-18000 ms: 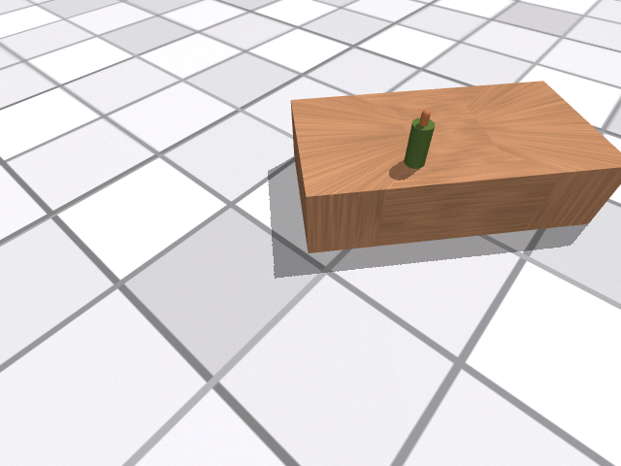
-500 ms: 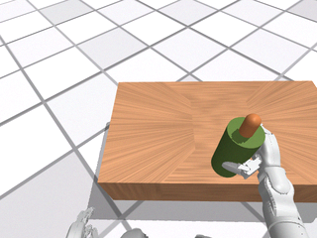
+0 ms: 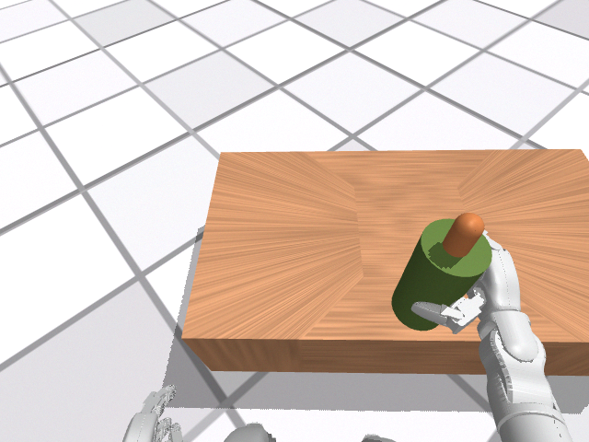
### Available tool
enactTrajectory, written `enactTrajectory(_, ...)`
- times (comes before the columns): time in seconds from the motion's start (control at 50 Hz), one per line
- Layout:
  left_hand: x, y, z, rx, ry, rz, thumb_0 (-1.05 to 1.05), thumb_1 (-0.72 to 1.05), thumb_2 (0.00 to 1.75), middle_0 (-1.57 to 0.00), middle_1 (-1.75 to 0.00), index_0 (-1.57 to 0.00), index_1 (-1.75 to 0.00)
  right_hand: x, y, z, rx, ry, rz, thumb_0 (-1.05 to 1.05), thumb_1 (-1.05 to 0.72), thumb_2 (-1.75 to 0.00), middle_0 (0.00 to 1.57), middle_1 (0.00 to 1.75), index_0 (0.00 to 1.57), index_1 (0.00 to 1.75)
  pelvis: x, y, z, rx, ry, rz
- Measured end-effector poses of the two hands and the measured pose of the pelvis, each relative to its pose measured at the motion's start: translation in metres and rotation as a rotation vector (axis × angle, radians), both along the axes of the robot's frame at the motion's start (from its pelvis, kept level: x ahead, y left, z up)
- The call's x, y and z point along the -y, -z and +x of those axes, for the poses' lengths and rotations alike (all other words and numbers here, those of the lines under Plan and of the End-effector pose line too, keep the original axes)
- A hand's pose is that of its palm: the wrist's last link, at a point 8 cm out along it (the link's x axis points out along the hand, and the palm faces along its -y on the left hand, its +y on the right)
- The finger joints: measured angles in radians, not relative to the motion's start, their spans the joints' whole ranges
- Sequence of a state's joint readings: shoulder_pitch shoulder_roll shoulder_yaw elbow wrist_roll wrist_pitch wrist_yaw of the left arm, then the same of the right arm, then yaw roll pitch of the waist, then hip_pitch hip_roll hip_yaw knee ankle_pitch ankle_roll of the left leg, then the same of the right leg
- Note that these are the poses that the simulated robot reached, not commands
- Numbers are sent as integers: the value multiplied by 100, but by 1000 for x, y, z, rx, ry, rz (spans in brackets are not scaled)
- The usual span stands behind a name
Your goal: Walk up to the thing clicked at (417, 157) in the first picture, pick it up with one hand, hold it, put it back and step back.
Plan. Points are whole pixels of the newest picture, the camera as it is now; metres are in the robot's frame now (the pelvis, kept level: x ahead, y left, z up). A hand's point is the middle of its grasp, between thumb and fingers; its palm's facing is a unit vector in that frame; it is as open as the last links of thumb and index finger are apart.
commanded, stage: crouch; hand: right
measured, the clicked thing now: (440, 270) +0.32 -0.15 +0.06
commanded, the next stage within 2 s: lower in 1.42 s
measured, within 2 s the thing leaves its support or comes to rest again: neither
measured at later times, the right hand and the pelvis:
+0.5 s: hand (415, 272) +0.38 -0.16 -0.06, palm faces +0.00 +1.00 +0.01, open 11.1 cm; pelvis -0.02 +0.00 -0.06, yaw +0 degrees
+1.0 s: hand (385, 268) +0.44 -0.13 -0.17, palm faces -0.01 +1.00 -0.02, open 11.2 cm; pelvis -0.06 +0.00 -0.17, yaw +0 degrees
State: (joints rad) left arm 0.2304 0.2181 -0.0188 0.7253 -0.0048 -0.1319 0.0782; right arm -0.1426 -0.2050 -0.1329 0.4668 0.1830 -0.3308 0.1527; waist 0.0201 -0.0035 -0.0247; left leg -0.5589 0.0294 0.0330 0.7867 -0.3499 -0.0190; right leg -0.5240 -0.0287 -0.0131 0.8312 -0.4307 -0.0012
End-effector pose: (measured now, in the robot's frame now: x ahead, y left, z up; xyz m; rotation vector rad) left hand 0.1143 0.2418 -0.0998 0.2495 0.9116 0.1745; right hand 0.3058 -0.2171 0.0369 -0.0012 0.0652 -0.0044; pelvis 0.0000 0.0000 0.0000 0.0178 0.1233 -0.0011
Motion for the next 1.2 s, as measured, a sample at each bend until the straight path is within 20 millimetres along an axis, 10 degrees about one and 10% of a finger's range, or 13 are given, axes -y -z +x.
enactTrajectory(0.2,0,2,3,1,14,3,1,89,91,-20,-29,-19,-29,0,6,3,-7,21,14,-1,61,-96,72,108,75,111,-1,2,-1,-13,5,-1)
enactTrajectory(0.38,-10,25,-5,-34,29,38,0,89,90,-20,-29,-20,-29,-3,50,28,-21,10,19,-1,61,-96,72,108,75,111,-2,28,-10,-115,7,-4)
enactTrajectory(0.78,-20,150,-94,-293,-12,14,0,89,91,-20,-30,-20,-30,-20,172,97,-7,-14,-5,-1,61,-98,70,109,74,112,1,139,-44,-371,2,9)
enactTrajectory(1.2,-36,198,-140,-408,-66,58,0,90,90,-20,-29,-20,-29,-32,228,134,-27,-9,-16,-1,61,-98,70,110,73,114,-2,193,-61,-462,4,22)
